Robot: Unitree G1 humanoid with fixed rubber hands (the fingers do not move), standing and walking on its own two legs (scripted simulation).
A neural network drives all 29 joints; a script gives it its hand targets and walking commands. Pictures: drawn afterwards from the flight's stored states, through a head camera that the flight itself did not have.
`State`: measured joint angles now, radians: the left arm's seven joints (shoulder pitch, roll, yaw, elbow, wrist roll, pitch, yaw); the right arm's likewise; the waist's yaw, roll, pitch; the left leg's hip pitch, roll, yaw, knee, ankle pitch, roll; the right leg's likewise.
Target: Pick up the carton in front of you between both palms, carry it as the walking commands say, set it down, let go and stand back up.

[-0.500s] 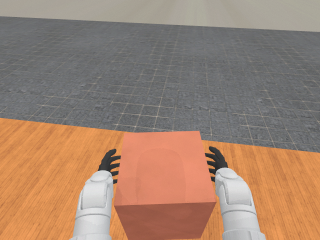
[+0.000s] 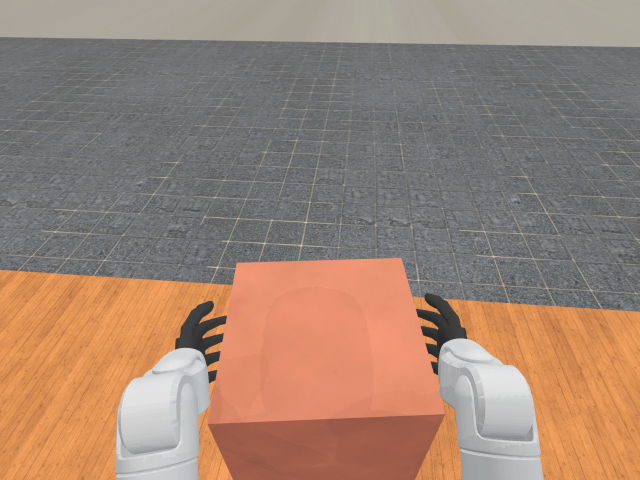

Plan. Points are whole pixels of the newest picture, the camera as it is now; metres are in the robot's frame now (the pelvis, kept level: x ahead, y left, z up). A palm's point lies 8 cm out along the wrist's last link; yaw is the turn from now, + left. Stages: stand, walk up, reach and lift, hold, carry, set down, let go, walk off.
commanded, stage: carry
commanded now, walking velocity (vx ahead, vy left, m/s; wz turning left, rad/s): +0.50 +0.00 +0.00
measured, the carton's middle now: (322, 383) +0.27 +0.01 +0.01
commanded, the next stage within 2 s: none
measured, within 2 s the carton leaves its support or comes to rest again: neither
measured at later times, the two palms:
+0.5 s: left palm (233, 204) +0.56 +0.16 +0.08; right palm (401, 195) +0.58 -0.14 +0.08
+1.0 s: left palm (259, 112) +0.94 +0.15 +0.09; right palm (379, 110) +0.94 -0.15 +0.09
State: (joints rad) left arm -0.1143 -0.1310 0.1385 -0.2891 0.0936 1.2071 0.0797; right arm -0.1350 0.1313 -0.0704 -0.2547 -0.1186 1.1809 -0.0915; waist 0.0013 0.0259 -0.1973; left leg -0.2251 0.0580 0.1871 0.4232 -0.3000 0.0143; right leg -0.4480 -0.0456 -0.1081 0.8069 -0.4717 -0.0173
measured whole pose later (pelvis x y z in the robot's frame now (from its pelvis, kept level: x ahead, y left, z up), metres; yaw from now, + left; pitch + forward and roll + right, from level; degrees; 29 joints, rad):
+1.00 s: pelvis +0.65 +0.00 -0.02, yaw +1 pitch +3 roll +0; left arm -0.25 -0.10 0.12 -0.31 0.10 1.19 0.09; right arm -0.27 0.10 -0.12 -0.28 -0.08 1.16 -0.10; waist -0.03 0.01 -0.09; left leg 0.03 0.05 0.23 0.43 -0.49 -0.02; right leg -0.57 -0.05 -0.18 0.58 -0.11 -0.08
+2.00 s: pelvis +1.32 -0.03 -0.14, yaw +7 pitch +4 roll +1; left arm -0.65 -0.05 0.24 0.10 0.12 1.19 0.11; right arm -0.72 -0.05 -0.18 0.23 0.01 1.14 -0.13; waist -0.04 0.03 -0.06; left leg -0.41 -0.03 -0.05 1.49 -0.56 0.05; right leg -0.48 0.01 -0.11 0.64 -0.23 -0.10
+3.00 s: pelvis +1.96 +0.02 -0.13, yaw +3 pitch +3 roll +0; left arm -0.18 -0.14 0.12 -0.24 0.11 1.21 0.10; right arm -0.18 0.14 -0.14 -0.24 -0.12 1.20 -0.09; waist 0.04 0.01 -0.08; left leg -0.42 0.12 0.04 1.23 -0.38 -0.05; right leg -0.35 0.07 -0.17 0.45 -0.17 -0.14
